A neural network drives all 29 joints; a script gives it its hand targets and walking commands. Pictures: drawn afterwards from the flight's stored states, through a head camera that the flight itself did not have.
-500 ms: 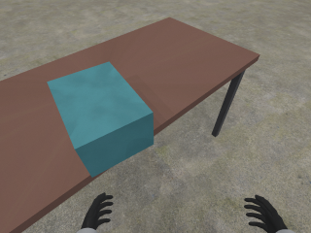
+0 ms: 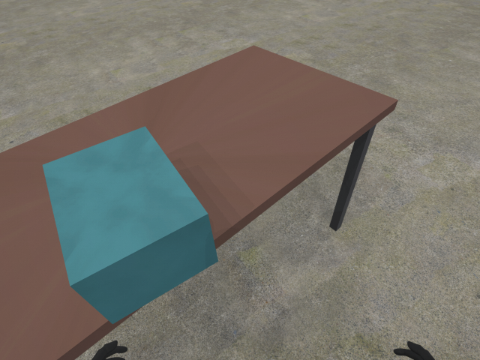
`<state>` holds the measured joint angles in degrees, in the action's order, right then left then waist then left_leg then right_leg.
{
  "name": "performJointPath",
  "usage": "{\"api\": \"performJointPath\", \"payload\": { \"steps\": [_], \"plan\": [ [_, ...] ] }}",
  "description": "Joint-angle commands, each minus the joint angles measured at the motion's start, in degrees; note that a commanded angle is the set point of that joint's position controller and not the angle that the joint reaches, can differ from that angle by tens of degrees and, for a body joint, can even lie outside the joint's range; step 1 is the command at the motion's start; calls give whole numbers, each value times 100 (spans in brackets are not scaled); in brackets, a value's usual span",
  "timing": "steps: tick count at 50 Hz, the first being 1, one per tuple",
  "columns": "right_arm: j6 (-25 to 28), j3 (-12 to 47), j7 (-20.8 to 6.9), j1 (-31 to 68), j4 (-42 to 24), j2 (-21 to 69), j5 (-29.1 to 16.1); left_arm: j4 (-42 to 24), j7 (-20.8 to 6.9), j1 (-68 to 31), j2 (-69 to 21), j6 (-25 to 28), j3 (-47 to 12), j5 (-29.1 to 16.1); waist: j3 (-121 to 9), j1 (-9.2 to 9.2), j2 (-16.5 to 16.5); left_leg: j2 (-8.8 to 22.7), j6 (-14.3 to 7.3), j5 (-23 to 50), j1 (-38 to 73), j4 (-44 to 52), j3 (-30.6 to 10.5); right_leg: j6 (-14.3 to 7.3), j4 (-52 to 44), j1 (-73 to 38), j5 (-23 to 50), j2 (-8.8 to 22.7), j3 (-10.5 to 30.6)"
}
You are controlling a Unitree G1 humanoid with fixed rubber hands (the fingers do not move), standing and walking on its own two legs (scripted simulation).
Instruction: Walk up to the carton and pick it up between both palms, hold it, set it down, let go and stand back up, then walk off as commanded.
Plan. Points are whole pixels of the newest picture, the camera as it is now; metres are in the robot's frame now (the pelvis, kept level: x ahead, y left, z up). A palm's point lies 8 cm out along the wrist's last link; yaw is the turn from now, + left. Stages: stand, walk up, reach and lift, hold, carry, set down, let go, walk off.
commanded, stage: stand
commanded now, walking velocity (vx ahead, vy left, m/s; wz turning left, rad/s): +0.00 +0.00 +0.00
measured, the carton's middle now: (130, 213) +0.41 +0.24 +0.03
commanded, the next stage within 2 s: walk off in 1.56 s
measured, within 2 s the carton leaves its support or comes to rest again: neither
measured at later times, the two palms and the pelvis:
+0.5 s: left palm out of the picture +0.09 +0.30 -0.08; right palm out of the picture +0.07 -0.26 -0.09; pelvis -0.04 +0.02 +0.00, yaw +0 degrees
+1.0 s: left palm out of the picture +0.03 +0.30 -0.10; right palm out of the picture +0.01 -0.27 -0.11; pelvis -0.06 +0.02 +0.00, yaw +0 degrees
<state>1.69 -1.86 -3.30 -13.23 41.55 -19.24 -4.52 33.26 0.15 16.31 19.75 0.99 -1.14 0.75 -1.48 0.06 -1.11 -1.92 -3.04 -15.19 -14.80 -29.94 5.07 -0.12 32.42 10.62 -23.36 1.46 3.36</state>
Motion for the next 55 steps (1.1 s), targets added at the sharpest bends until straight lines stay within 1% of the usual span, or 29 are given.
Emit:
{"api": "performJointPath", "payload": {
  "steps": [1,3,4,5,9,10,11,13,14,16,18,20,21,22,23,24,25,28,30,33,35,36,37,41,45,46,50,52,55],
  "plan": [
    [190,-291,181,270,-162,-1225,668,-30,82,-69,1223,240,592,57,-761,-40,-790,800,-194,3360,749,-189,-783,-103,-383,-502,4354,497,145],
    [201,-337,208,123,-112,-1361,664,-29,73,-177,1174,241,579,51,-854,-121,-456,847,-200,3547,1026,-46,-854,-169,-357,-317,3910,419,142],
    [217,-321,212,143,-40,-1298,653,-22,81,-232,1124,239,559,80,-653,-132,-460,929,-244,3473,1097,49,-1055,-151,-392,-104,3678,388,136],
    [228,-317,195,118,-66,-1341,634,11,77,-249,1160,237,575,56,-450,-111,-714,931,-243,3244,837,97,-983,-137,-528,-199,3544,411,153],
    [253,-340,197,326,-22,-1319,629,56,83,-260,1186,251,569,56,-448,-101,-412,927,-218,3309,941,132,-999,-166,-508,-149,3428,400,114],
    [247,-315,199,286,39,-1305,619,31,81,-398,1129,277,515,81,-407,-125,-653,962,-234,3126,914,243,-1068,-173,-550,-147,3305,421,101],
    [258,-331,211,304,58,-1437,660,-14,61,-327,1068,252,517,53,-458,-93,-302,1005,-226,2898,985,347,-1075,-159,-557,-156,2915,408,138],
    [276,-312,196,297,97,-1352,618,108,62,-322,1124,241,524,77,-280,-66,-513,1071,-268,2752,886,420,-1257,-193,-537,21,2602,369,105],
    [266,-307,196,359,153,-1380,617,117,57,-281,1102,256,509,67,-322,-33,-319,1054,-276,2616,915,448,-1227,-173,-601,-44,2533,375,160],
    [282,-294,211,447,180,-1373,611,154,44,-370,1045,272,455,46,-95,-99,-371,1029,-199,2116,618,638,-1211,-218,-754,-48,2045,398,184],
    [298,-298,218,527,261,-1511,627,216,56,-333,1062,254,458,78,-21,-16,-231,1054,-137,1923,581,756,-1281,-220,-787,-42,1765,376,189],
    [298,-297,215,611,249,-1486,620,292,42,-425,1140,237,479,65,357,-36,-323,1042,-129,1309,294,930,-1369,-222,-993,139,1253,354,238],
    [296,-309,214,561,259,-1493,612,320,45,-365,1111,255,471,69,368,-11,-323,1030,-133,1333,265,896,-1334,-255,-1045,57,1317,403,260],
    [300,-276,196,516,361,-1379,584,364,35,-425,1167,238,471,83,373,-12,-564,1065,-103,1102,293,1003,-1458,-229,-978,168,1154,326,216],
    [314,-310,204,541,327,-1512,604,390,19,-336,1122,222,445,83,501,0,-261,1053,-101,1043,323,1047,-1407,-245,-1009,288,1051,335,273],
    [301,-291,200,595,353,-1450,609,423,20,-394,1126,245,455,99,362,-54,-254,1028,-132,757,355,1067,-1350,-259,-1103,255,890,366,288],
    [294,-291,190,571,424,-1457,565,459,12,-397,1195,261,457,91,541,-45,-505,1045,-120,680,223,1082,-1401,-277,-1172,271,926,362,284],
    [291,-270,187,599,479,-1477,580,571,8,-436,1153,239,450,71,546,-55,-278,1058,-127,160,170,1286,-1418,-273,-1197,236,533,352,322],
    [290,-269,190,664,534,-1535,588,642,4,-396,1169,257,435,83,713,25,-344,1044,-126,102,114,1307,-1478,-288,-1261,293,640,350,353],
    [281,-283,190,665,605,-1595,571,785,-11,-300,1221,232,445,72,618,19,-260,1085,-95,-623,137,1478,-1597,-301,-1264,361,318,318,394],
    [292,-271,200,639,730,-1545,563,820,-21,-377,1221,226,429,71,762,-32,-278,1046,-70,-660,19,1548,-1590,-288,-1281,346,302,317,377],
    [290,-268,195,657,735,-1568,556,880,-33,-354,1174,240,415,67,688,44,-392,1081,-118,-723,-11,1577,-1663,-273,-1222,266,388,289,370],
    [279,-299,180,721,700,-1562,566,922,-11,-342,1209,250,418,67,627,26,-291,1060,-100,-601,97,1498,-1617,-284,-1281,263,493,315,407],
    [276,-243,197,725,807,-1365,528,1106,-1,-493,1207,274,381,73,302,-82,-626,931,-34,616,581,1050,-1325,-298,-1615,300,524,490,564],
    [269,-234,182,648,959,-1405,531,1169,19,-503,1242,265,388,25,349,-82,-434,969,-82,1140,644,1034,-1330,-258,-1493,205,1029,482,539],
    [267,-260,194,617,965,-1418,518,1221,29,-476,1250,244,389,30,247,-73,-554,1004,-95,1215,651,1068,-1340,-274,-1495,188,973,473,505],
    [249,-216,217,675,1071,-1374,529,1256,39,-473,1138,229,348,8,197,-2,-401,1007,-96,1064,661,1134,-1355,-261,-1405,123,967,447,450],
    [238,-244,199,633,1068,-1399,522,1222,61,-546,1212,238,397,26,361,-63,-494,977,-51,1210,553,1072,-1262,-257,-1454,188,987,462,453],
    [225,-220,205,630,1137,-1407,507,1282,71,-381,1231,221,373,29,406,4,-530,1001,-63,977,527,1045,-1317,-271,-1543,157,960,495,526]
  ]
}}
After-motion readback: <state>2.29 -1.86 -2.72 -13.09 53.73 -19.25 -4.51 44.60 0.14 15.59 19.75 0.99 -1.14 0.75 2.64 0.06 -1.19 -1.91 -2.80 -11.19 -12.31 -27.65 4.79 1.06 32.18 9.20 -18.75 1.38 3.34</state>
